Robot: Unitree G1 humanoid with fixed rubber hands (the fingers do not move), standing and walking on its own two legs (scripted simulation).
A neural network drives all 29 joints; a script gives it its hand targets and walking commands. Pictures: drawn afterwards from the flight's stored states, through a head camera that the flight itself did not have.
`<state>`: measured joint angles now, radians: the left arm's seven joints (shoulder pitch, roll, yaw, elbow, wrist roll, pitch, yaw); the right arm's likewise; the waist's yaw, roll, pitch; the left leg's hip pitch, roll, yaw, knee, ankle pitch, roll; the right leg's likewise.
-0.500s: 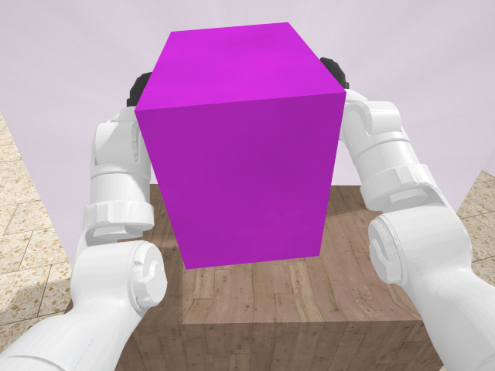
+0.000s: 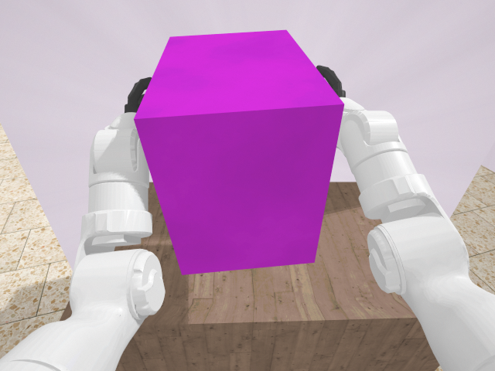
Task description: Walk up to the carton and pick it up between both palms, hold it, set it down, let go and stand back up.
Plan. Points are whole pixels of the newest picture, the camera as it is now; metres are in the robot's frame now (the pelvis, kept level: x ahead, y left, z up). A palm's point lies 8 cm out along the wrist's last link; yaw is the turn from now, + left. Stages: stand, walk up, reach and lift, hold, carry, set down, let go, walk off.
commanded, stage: hold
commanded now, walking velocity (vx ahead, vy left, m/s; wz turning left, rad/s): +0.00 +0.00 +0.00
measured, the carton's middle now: (238, 143) +0.37 -0.01 +0.25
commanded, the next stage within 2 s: none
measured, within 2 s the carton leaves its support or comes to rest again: neither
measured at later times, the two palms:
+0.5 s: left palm (132, 115) +0.36 +0.15 +0.30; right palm (334, 98) +0.36 -0.14 +0.33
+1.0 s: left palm (137, 123) +0.37 +0.14 +0.29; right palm (333, 109) +0.36 -0.15 +0.31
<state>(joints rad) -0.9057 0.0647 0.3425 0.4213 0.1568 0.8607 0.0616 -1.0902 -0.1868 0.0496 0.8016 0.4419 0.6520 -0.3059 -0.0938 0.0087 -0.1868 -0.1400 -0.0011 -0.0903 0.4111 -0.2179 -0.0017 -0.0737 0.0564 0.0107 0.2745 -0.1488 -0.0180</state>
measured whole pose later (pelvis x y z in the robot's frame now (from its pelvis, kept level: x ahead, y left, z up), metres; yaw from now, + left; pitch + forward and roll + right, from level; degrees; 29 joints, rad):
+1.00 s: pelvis -0.01 +0.00 +0.00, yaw +0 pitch -2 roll -2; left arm -0.97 0.07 0.38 0.53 0.17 0.83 0.06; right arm -1.15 -0.18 0.01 0.91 0.40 0.64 -0.29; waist -0.08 0.00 -0.21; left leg -0.17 0.00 -0.09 0.40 -0.20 -0.01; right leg -0.11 0.06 0.02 0.28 -0.14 -0.02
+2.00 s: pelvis +0.00 +0.00 +0.00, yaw +0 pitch -2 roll -2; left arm -0.95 0.07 0.36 0.49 0.16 0.85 0.07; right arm -1.12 -0.18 0.03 0.86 0.42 0.65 -0.29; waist -0.09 0.01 -0.20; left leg -0.16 0.00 -0.10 0.40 -0.20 0.00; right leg -0.10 0.06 0.02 0.27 -0.14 -0.02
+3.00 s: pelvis +0.00 +0.00 +0.00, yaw +0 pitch -3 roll -2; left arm -0.93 0.07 0.35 0.46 0.17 0.85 0.07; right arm -1.11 -0.19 0.05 0.84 0.44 0.65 -0.30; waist -0.09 0.01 -0.20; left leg -0.15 0.00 -0.10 0.41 -0.21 0.00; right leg -0.08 0.06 0.02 0.27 -0.14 -0.02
